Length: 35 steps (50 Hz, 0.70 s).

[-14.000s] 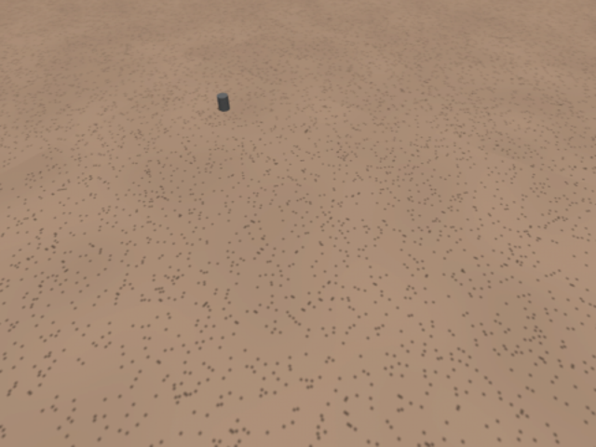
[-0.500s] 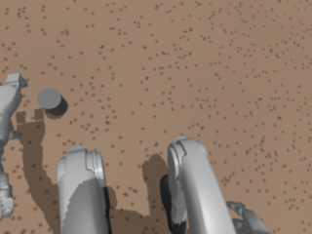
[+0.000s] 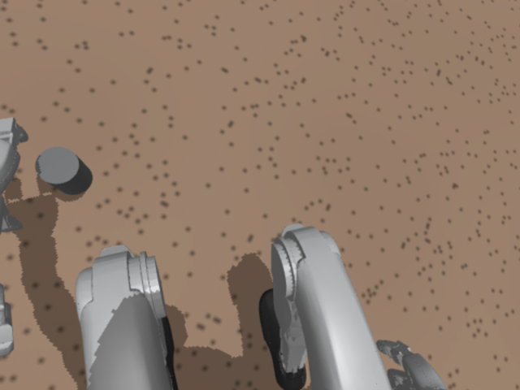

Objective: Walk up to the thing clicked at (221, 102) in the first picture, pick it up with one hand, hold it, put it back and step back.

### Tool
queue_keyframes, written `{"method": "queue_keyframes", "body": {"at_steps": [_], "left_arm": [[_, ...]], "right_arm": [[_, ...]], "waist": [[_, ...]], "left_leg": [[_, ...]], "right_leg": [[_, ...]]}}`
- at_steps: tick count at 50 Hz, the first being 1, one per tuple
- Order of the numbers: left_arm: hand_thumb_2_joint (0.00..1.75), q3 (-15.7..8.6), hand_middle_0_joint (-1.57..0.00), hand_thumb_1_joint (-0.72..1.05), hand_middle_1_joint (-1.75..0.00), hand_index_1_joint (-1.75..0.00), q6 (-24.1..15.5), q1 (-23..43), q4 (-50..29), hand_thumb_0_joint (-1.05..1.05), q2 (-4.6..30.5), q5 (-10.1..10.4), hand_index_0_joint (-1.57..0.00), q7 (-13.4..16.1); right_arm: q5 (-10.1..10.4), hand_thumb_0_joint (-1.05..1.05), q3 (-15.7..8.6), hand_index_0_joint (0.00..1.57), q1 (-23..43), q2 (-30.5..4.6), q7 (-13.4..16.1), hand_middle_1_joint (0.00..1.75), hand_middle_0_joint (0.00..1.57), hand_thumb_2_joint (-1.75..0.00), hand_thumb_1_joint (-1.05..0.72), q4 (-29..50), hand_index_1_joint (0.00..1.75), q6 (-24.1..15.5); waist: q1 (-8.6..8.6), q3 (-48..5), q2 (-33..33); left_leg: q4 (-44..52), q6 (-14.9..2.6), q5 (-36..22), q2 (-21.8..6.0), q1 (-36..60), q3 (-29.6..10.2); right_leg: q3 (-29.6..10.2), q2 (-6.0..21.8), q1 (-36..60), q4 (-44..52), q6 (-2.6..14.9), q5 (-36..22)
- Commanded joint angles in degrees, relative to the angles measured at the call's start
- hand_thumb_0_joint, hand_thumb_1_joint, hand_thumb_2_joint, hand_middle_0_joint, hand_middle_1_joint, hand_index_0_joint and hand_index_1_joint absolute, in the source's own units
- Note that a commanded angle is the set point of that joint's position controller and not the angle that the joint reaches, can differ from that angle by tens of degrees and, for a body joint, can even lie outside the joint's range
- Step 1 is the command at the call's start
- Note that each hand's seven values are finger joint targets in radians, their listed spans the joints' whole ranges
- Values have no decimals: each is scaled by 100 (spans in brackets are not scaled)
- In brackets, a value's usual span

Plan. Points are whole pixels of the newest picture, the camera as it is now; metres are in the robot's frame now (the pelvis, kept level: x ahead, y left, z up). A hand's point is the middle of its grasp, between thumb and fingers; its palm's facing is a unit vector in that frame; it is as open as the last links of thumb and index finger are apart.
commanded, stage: approach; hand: left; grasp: from above
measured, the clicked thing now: (66, 172) +0.48 +0.31 -0.29
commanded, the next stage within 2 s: close in in 0.58 s
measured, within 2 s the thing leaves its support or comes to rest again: neither
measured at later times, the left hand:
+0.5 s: hand (69, 133) +0.51 +0.27 -0.17, palm faces -0.36 -0.06 -0.93, open 14.1 cm
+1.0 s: hand (38, 179) +0.44 +0.32 -0.21, palm faces -0.46 -0.10 -0.88, open 14.1 cm
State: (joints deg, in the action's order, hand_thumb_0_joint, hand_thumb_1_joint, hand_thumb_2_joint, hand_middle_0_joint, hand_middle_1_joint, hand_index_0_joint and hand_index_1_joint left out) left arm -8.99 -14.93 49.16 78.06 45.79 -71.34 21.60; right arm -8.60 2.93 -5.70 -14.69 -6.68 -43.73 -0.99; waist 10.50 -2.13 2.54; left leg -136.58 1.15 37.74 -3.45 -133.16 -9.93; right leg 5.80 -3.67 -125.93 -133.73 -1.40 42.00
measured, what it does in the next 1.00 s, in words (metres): stands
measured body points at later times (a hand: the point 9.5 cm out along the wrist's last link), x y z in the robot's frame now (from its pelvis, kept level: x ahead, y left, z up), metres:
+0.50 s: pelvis +0.00 +0.00 -0.01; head +0.25 +0.07 +0.36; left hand +0.52 +0.27 -0.12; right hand +0.04 -0.27 -0.10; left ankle +0.08 +0.14 -0.30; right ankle +0.09 -0.12 -0.30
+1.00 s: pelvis +0.00 +0.00 -0.02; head +0.25 +0.10 +0.34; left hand +0.46 +0.32 -0.16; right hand +0.07 -0.27 -0.11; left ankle +0.08 +0.14 -0.30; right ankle +0.09 -0.12 -0.30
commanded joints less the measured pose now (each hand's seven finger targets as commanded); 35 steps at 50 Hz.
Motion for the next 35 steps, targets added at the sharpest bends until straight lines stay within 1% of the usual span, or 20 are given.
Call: {"method": "queue_keyframes", "body": {"at_steps": [1, 3, 7, 9, 12, 14, 15, 17, 18, 19, 20, 21, 23, 25, 27, 28, 30, 32, 34, 35], "left_arm": [[109, -223, -7, -61, -99, -103, 13, 1495, -696, 0, 1616, 95, -3, 249], [97, -106, -6, -54, -106, -104, 21, 1695, -706, 0, 1494, 97, -7, 273], [97, 298, -6, -55, -106, -105, 28, 2265, -562, 0, 1145, 78, -7, 329], [97, 464, -6, -54, -106, -104, 41, 2634, -640, 0, 971, 61, -7, 390], [97, 624, -6, -54, -107, -106, 176, 2953, -401, 0, 864, -14, -8, 519], [98, 576, -6, -54, -106, -105, 319, 3143, -157, 0, 949, -76, -7, 650], [98, 529, -6, -55, -106, -105, 404, 3300, -163, 0, 1054, -106, -7, 707], [99, 442, -6, -56, -106, -105, 634, 3284, 102, 0, 1164, -178, -7, 776], [100, 471, -7, -57, -105, -104, 759, 3252, 210, 0, 1098, -176, -7, 788], [100, 359, -6, -57, -104, -104, 851, 3416, 192, 0, 1274, -160, -7, 803], [100, 273, -6, -56, -104, -104, 942, 3323, 118, 0, 1353, -157, -7, 809], [100, 294, -7, -57, -104, -104, 1060, 3148, 249, 0, 1356, -110, -7, 774], [99, 275, -7, -57, -104, -104, 1244, 3043, 222, 0, 1418, -73, -7, 653], [98, 206, -6, -55, -105, -104, 1386, 2879, 211, 0, 1523, 112, -7, 507], [97, 228, -6, -55, -105, -104, 1448, 2630, 295, 0, 1597, 265, -7, 318], [96, 290, -6, -55, -106, -105, 1468, 2438, 332, 0, 1597, 333, -7, 195], [97, 220, -6, -55, -105, -104, 1433, 2235, 176, 0, 1757, 475, -7, -39], [95, 259, -6, -54, -107, -105, 1315, 1996, 120, 0, 1703, 606, -8, -273], [94, 183, -6, -53, -107, -104, 1100, 1747, -45, 0, 1706, 669, -8, -433], [93, 201, -6, -53, -106, -103, 956, 1788, -192, 0, 1667, 676, -8, -500]], "right_arm": [[5, 0, -391, 20, -1066, -1366, 64, 30, 20, -90, -91, 67, 30, -62], [-15, 0, -385, 20, -1092, -1384, 64, 30, 20, -90, -90, 60, 30, -79], [-40, 0, -343, 20, -1218, -1404, 57, 30, 20, -90, -91, -22, 30, -158], [-65, 0, -320, 20, -1312, -1440, 62, 30, 20, -90, -91, -36, 30, -200], [-90, 0, -264, 20, -1327, -1452, 66, 30, 20, -90, -91, -57, 30, -247], [-117, 0, -190, 20, -1368, -1481, 66, 30, 20, -90, -91, -54, 30, -257], [-126, 0, -159, 20, -1366, -1493, 69, 30, 20, -90, -91, -36, 30, -265], [-134, 0, -99, 20, -1362, -1517, 66, 30, 20, -90, -91, 21, 30, -273], [-129, 0, -71, 20, -1331, -1512, 60, 30, 20, -90, -91, 61, 30, -270], [-114, 0, -50, 20, -1337, -1549, 66, 30, 20, -90, -91, 83, 30, -267], [-111, 0, -26, 20, -1331, -1550, 53, 30, 20, -90, -91, 155, 30, -256], [-76, 0, 10, 20, -1281, -1505, 38, 30, 20, -90, -91, 206, 30, -252], [-34, 0, 42, 20, -1309, -1504, 15, 30, 20, -90, -91, 274, 30, -206], [32, 0, 56, 20, -1300, -1481, 12, 30, 20, -90, -91, 371, 30, -173], [91, 0, 84, 20, -1310, -1451, -4, 30, 20, -90, -91, 407, 30, -129], [132, 0, 99, 20, -1289, -1412, -2, 30, 20, -90, -91, 433, 30, -108], [179, 0, 102, 20, -1319, -1424, 2, 30, 20, -90, -91, 481, 30, -76], [200, 0, 90, 20, -1320, -1402, -5, 30, 20, -90, -91, 513, 30, -55], [213, 0, 74, 20, -1321, -1427, 10, 30, 20, -90, -90, 524, 30, -35], [194, 0, 62, 20, -1344, -1446, 7, 30, 20, -90, -90, 517, 30, -23]], "waist": [[-120, -3809, -1728], [0, -3790, -1737], [291, -3639, -1674], [437, -3711, -1858], [515, -3807, -2012], [578, -3775, -2066], [572, -3855, -2232], [556, -3822, -2395], [550, -3818, -2377], [568, -3907, -2402], [501, -4016, -2553], [413, -3962, -2511], [462, -4133, -2291], [432, -4175, -2036], [407, -4017, -1836], [391, -3769, -1662], [363, -3740, -1383], [356, -3586, -1330], [275, -3534, -1351], [341, -3457, -1400]], "left_leg": [[1180, -265, -919, 105, 3216, 621], [1111, -272, -940, 105, 3150, 629], [1075, -262, -750, 81, 3101, 543], [1070, -239, -785, 79, 3202, 519], [1071, -215, -800, 58, 3328, 499], [1069, -214, -802, 61, 3230, 508], [1086, -204, -811, 58, 3269, 513], [1114, -192, -888, 49, 3335, 518], [1116, -204, -909, 53, 3345, 535], [1117, -215, -887, 53, 3294, 535], [1120, -219, -958, 66, 3273, 587], [1144, -239, -954, 77, 3178, 616], [1043, -294, -1141, 71, 3068, 648], [979, -350, -1258, 67, 2875, 682], [988, -383, -1134, 74, 2534, 686], [962, -414, -1057, 70, 2327, 693], [944, -449, -984, 74, 2117, 682], [957, -434, -883, 70, 2054, 631], [1057, -391, -775, 91, 2201, 567], [1053, -373, -738, 97, 2257, 535]], "right_leg": [[355, -114, 1536, 1490, 311, -1445], [351, -114, 1524, 1496, 293, -1499], [422, -135, 1315, 1500, 306, -1361], [462, -130, 1302, 1473, 299, -1411], [503, -161, 1219, 1445, 317, -1458], [522, -164, 1240, 1418, 315, -1483], [528, -157, 1225, 1360, 328, -1502], [550, -144, 1193, 1306, 337, -1588], [535, -157, 1194, 1312, 346, -1641], [537, -157, 1238, 1315, 333, -1637], [507, -155, 1411, 1316, 332, -1713], [477, -161, 1441, 1313, 343, -1720], [435, -202, 1780, 1351, 303, -1930], [363, -220, 2080, 1420, 252, -2082], [312, -241, 2255, 1465, 234, -1959], [261, -257, 2329, 1517, 217, -1895], [211, -257, 2531, 1576, 184, -1791], [218, -255, 2487, 1546, 200, -1626], [329, -236, 2303, 1496, 231, -1459], [363, -226, 2213, 1471, 244, -1422]]}}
